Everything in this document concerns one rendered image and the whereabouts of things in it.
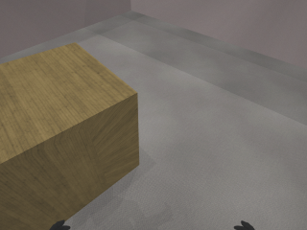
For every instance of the pedestal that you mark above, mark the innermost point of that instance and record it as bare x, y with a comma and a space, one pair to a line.
68, 132

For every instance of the robot right hand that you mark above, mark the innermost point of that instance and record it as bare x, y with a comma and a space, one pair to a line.
246, 226

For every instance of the robot left hand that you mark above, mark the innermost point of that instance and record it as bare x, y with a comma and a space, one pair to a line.
59, 226

